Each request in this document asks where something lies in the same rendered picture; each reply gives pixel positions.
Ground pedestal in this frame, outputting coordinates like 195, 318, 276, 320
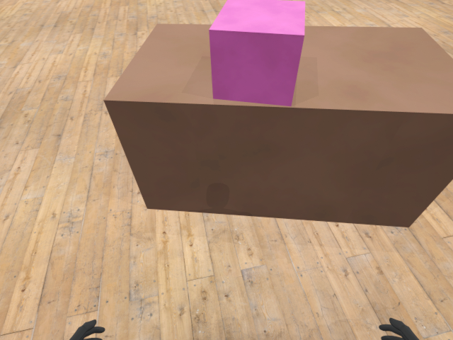
104, 23, 453, 227

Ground robot right hand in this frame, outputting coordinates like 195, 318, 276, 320
379, 318, 419, 340

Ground carton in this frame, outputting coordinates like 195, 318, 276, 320
209, 0, 305, 106

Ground robot left hand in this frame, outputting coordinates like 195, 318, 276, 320
70, 319, 105, 340

